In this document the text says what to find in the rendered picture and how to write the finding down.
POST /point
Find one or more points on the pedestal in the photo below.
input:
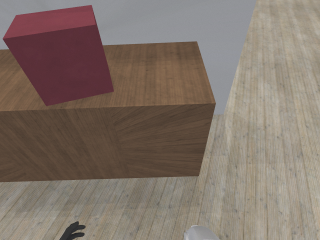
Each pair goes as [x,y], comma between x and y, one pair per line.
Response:
[154,124]

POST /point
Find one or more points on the carton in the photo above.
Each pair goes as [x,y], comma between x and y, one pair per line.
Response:
[61,53]

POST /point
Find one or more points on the robot right thigh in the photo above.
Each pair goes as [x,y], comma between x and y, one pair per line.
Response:
[199,233]

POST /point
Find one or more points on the left robot hand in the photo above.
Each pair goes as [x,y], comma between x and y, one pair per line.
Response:
[67,235]

